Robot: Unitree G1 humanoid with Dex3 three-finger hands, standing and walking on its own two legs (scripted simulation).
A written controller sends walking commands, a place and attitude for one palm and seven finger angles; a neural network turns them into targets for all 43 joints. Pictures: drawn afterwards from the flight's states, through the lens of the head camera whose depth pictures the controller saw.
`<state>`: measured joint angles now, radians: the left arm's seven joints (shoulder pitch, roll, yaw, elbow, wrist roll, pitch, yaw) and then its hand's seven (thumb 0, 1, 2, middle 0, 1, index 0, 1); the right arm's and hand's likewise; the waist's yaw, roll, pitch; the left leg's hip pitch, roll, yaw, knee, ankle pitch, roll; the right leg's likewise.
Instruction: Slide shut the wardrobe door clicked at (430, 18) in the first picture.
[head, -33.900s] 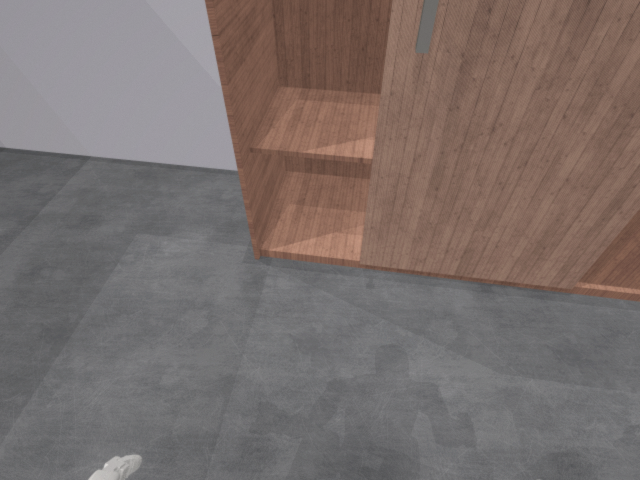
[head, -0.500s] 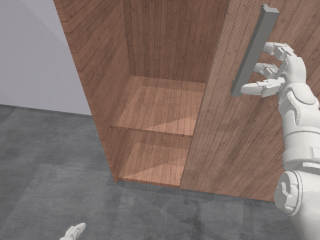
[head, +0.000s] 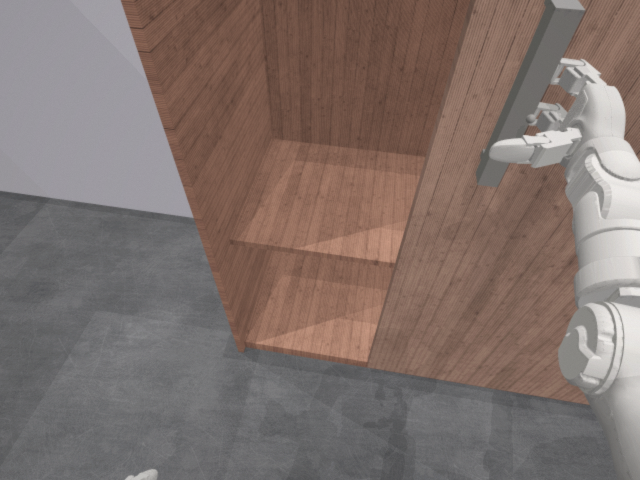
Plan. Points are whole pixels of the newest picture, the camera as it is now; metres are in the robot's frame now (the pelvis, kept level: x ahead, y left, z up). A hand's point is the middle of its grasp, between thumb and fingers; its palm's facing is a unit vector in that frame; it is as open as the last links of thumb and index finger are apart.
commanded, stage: slide the fingers in behind the handle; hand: right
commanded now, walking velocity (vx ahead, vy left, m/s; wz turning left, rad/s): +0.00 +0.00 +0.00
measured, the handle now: (516, 99) +0.54 -0.15 +0.23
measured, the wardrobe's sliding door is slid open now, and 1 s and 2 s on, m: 0.41 0.41 0.41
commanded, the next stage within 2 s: loosen the grip on the handle in 0.92 s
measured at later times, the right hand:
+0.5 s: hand (548, 131) +0.47 -0.18 +0.23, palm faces +0.02 +1.00 +0.00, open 13.9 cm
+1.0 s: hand (533, 126) +0.47 -0.16 +0.23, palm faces +0.05 +1.00 -0.03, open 14.2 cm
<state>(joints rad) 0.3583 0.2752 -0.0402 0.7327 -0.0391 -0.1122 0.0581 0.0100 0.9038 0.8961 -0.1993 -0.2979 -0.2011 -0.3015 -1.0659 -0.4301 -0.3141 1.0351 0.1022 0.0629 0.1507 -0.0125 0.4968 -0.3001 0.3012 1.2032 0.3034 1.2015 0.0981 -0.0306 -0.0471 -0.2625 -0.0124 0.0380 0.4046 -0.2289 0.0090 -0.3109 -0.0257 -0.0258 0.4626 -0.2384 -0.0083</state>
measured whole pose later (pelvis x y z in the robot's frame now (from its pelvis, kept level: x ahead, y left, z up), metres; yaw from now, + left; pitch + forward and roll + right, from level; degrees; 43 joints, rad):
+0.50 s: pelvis +0.00 -0.01 +0.00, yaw +0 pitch +4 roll +1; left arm 0.39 0.28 -0.03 0.73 -0.05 -0.11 0.06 0.01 0.90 0.90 -0.20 -0.30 -0.20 -0.30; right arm -0.99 -0.44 -0.30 0.95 0.11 0.08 0.16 -0.01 0.50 -0.30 0.30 1.20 0.31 1.21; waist 0.09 -0.03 -0.05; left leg -0.25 -0.01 0.03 0.39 -0.21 0.00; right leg -0.30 -0.03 -0.04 0.46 -0.24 -0.02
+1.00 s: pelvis -0.01 +0.00 +0.00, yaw -2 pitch +4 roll +1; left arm 0.33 0.26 -0.05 0.75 -0.04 -0.14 0.05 0.01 0.90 0.90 -0.20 -0.30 -0.20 -0.30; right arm -1.09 -0.36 -0.20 0.99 0.12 0.07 0.07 -0.01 0.50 -0.30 0.29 1.20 0.25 1.22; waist 0.06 -0.03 -0.04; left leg -0.27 0.00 0.06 0.43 -0.23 0.00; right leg -0.33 -0.01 0.00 0.48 -0.23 -0.01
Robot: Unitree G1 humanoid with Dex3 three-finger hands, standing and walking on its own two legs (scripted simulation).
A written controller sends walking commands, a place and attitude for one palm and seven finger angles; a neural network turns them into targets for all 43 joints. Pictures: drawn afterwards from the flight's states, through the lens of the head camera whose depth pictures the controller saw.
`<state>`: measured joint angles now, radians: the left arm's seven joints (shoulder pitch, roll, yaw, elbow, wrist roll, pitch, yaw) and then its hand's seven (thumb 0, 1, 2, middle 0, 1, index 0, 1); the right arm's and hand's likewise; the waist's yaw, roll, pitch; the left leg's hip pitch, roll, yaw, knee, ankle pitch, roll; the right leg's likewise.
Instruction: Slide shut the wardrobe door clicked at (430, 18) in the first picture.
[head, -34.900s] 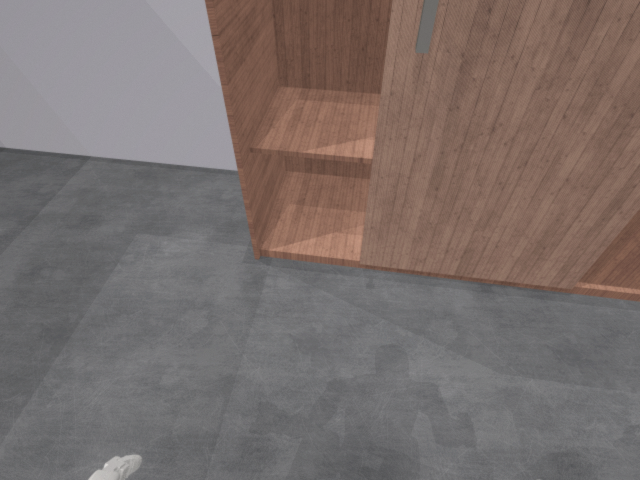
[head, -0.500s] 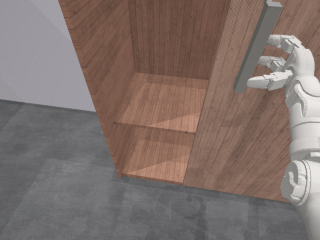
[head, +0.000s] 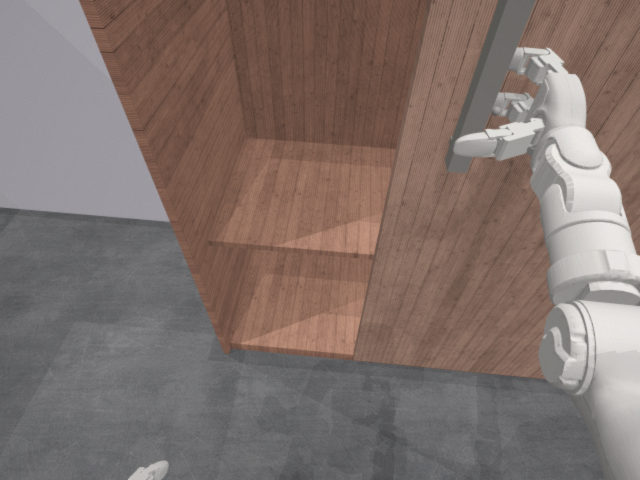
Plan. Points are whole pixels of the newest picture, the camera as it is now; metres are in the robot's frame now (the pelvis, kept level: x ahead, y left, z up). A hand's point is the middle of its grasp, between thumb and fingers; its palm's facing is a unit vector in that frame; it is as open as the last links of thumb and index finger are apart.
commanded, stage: loosen the grip on the handle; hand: right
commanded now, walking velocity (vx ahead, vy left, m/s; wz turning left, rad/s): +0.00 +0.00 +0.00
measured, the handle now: (478, 86) +0.55 -0.13 +0.23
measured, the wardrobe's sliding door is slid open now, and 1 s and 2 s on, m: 0.41 0.41 0.41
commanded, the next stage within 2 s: slip the hand off the handle in 0.60 s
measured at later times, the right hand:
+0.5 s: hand (482, 99) +0.51 -0.13 +0.24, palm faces +0.03 +1.00 -0.05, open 14.0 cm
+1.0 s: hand (493, 96) +0.51 -0.14 +0.24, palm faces -0.03 +1.00 +0.02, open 13.5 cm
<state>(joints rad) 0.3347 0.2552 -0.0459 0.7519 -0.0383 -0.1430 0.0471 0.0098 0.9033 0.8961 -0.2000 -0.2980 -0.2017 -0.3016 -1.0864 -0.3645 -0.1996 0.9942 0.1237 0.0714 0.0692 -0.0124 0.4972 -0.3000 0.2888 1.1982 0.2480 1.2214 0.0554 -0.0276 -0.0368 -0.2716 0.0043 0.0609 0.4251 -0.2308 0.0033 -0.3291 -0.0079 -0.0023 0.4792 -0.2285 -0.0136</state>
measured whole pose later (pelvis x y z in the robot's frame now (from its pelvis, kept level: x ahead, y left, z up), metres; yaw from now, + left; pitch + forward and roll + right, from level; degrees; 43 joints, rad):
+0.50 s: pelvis -0.04 +0.01 -0.01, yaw +3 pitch +8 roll +0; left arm 0.45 0.33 0.00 0.77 -0.01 -0.24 0.01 0.01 0.90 0.90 -0.20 -0.30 -0.20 -0.30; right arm -1.33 -0.61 -0.33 1.35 -0.02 -0.01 0.11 -0.01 0.54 -0.21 0.33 1.22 0.35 1.24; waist 0.20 0.00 -0.01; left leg -0.44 -0.03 0.01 0.50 -0.19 0.02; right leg -0.47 -0.04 -0.04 0.51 -0.18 -0.01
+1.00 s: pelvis -0.03 -0.01 +0.00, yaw +4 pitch +8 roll +1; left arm 0.42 0.30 -0.02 0.70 0.00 -0.20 0.02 0.01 0.90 0.90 -0.20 -0.30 -0.20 -0.30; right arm -1.31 -0.61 -0.41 1.38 -0.05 0.00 0.17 -0.01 0.55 -0.20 0.38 1.21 0.48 1.20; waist 0.20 -0.01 -0.05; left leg -0.41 -0.02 -0.01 0.46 -0.18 -0.01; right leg -0.45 -0.03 -0.06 0.50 -0.20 -0.02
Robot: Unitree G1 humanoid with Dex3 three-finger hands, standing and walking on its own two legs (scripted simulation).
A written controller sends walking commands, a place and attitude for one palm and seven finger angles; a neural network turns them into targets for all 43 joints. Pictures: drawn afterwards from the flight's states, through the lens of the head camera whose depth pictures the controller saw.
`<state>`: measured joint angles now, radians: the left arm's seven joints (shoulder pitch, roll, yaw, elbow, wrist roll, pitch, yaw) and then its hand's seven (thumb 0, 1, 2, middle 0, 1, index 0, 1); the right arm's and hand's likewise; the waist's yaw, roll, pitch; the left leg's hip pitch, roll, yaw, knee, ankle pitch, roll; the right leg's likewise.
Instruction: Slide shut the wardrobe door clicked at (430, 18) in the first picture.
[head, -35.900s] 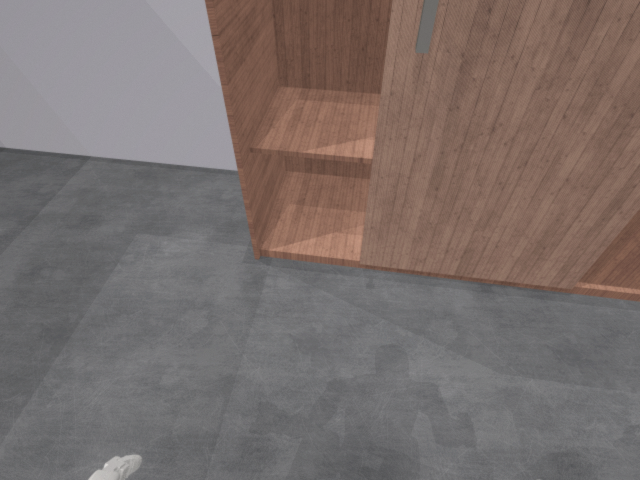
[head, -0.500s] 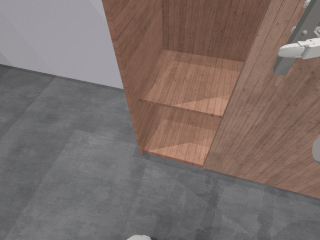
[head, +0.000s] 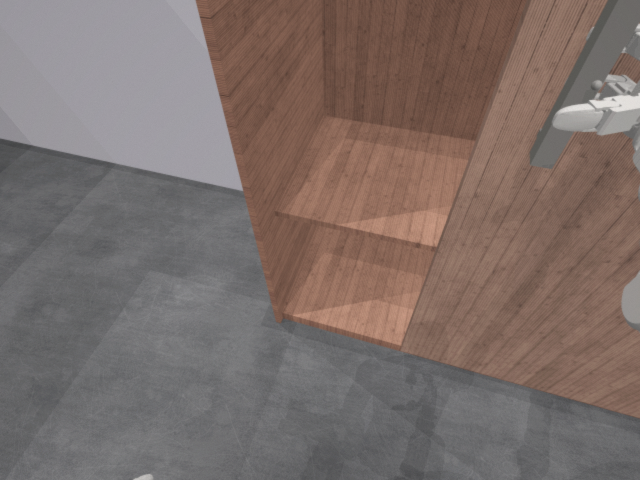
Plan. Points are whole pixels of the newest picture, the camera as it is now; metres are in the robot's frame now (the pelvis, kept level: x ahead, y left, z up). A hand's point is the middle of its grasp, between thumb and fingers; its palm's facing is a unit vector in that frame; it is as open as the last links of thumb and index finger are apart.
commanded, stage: slip the hand off the handle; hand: right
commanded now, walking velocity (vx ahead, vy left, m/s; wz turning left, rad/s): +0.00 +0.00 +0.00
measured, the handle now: (581, 73) +0.57 -0.16 +0.23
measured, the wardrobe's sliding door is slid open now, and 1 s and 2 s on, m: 0.41 0.41 0.41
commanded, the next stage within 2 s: draw the hand back to the body in 1.18 s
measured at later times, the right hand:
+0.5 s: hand (626, 89) +0.53 -0.20 +0.24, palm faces +0.06 +1.00 -0.01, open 13.6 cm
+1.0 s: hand out of the picture +0.45 -0.24 +0.23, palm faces +0.08 +1.00 -0.02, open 14.7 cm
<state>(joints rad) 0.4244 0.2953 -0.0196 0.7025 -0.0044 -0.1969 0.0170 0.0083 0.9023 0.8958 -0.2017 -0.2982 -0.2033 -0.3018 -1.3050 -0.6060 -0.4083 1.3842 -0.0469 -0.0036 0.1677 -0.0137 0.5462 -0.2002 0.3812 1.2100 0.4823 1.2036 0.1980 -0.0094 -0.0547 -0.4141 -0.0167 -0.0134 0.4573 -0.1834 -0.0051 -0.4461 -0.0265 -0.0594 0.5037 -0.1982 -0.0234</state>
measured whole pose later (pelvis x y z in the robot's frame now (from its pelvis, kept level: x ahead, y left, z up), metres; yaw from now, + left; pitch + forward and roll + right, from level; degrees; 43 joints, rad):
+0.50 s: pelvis -0.01 +0.00 +0.00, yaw +1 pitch +8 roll +1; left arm 0.48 0.32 -0.03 0.68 -0.03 -0.13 0.07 0.01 0.90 0.90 -0.20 -0.30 -0.20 -0.30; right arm -1.29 -0.77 -0.45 1.40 -0.07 -0.01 0.23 -0.01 0.55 -0.20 0.39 1.20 0.46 1.19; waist 0.24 -0.02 -0.03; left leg -0.44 -0.04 -0.03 0.44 -0.15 0.00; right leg -0.48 -0.05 -0.08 0.51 -0.19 -0.02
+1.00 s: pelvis +0.03 -0.01 +0.00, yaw -2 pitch +4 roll +1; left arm 0.34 0.31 -0.01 0.63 -0.07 -0.18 0.06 0.01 0.90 0.90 -0.20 -0.30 -0.20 -0.30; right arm -0.81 -0.49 -0.32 0.73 0.16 0.19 0.26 -0.01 0.55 -0.20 0.25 1.15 0.26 1.15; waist 0.04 -0.03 -0.08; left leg -0.26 0.00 0.02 0.42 -0.22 -0.01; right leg -0.32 0.00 -0.03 0.49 -0.24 -0.03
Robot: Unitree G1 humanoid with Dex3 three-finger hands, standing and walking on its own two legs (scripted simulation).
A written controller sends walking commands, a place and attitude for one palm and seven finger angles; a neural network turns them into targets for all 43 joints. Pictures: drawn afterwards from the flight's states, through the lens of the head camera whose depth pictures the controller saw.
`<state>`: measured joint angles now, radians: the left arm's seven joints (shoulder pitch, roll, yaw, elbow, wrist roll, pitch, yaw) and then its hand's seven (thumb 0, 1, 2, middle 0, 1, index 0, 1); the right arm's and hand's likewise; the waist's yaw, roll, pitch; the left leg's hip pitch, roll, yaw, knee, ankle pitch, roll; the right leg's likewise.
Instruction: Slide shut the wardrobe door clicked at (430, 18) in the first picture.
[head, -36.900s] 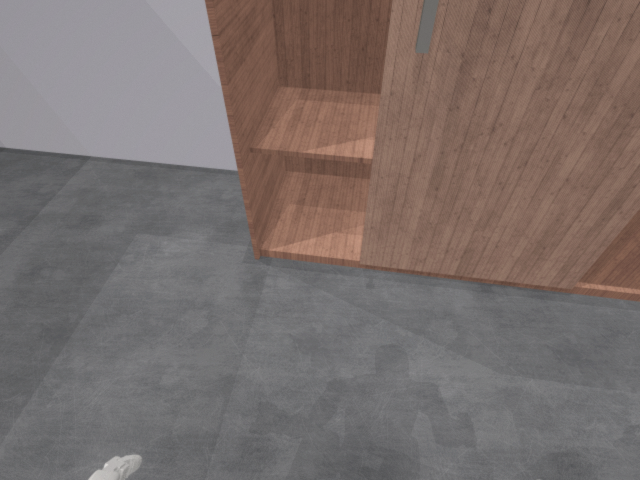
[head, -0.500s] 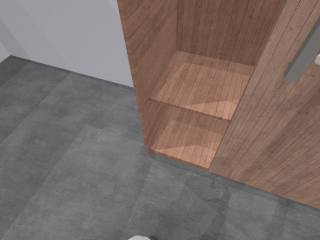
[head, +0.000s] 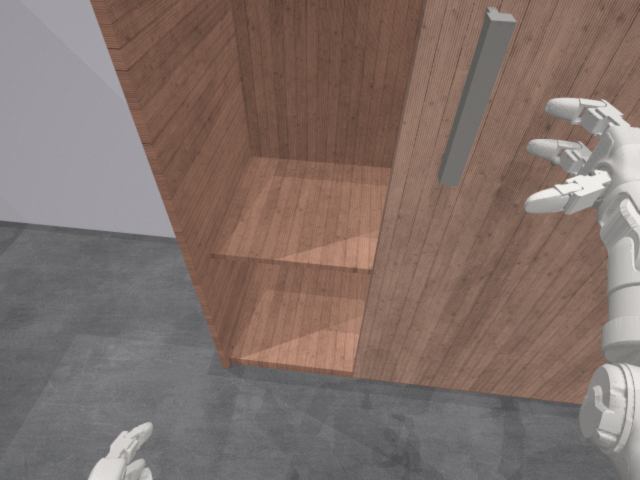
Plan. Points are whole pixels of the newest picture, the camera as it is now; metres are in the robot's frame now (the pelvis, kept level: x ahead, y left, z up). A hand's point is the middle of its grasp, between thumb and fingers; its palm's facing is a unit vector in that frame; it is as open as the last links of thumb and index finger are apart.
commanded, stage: slip the hand off the handle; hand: right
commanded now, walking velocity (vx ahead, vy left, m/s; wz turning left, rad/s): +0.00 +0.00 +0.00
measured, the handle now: (467, 104) +0.55 -0.14 +0.23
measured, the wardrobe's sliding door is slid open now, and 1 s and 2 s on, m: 0.41 0.41 0.41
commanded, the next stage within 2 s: draw the hand back to the body in 0.18 s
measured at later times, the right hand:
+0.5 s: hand (569, 199) +0.36 -0.20 +0.23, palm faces +0.01 +1.00 -0.01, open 14.7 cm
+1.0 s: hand (605, 316) +0.26 -0.23 +0.18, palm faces +0.33 +0.92 -0.23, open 13.6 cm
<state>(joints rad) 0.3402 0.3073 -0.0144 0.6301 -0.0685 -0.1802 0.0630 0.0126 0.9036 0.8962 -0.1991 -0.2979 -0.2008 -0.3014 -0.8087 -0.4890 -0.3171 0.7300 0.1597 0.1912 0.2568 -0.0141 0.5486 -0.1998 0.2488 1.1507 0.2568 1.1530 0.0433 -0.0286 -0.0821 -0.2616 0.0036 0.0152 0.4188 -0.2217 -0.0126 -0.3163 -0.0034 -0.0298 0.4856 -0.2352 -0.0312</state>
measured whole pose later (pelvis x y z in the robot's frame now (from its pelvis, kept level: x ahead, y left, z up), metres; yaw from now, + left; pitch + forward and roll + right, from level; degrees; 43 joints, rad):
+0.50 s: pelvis +0.00 +0.02 +0.00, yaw -2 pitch -1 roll +0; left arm 0.21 0.26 -0.08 0.61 -0.09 -0.10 0.10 0.01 0.90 0.90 -0.20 -0.30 -0.20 -0.30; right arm -0.56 -0.44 -0.30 0.37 0.25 0.35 0.31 -0.01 0.55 -0.20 0.25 1.15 0.25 1.15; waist -0.02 -0.04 -0.09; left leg -0.18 0.00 0.05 0.47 -0.27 0.02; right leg -0.23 -0.01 0.01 0.50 -0.25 0.00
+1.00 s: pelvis -0.01 +0.03 +0.00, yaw -2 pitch -2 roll +0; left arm 0.17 0.23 -0.06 0.62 -0.04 -0.17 0.08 0.01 0.90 0.90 -0.20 -0.30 -0.20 -0.30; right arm 0.03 -0.36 -0.30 -0.12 0.15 0.01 0.03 -0.01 0.29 -0.32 0.24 1.00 0.25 1.00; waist -0.04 -0.05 -0.04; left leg -0.19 0.00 0.05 0.48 -0.26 0.02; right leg -0.23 -0.01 0.00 0.49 -0.23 0.00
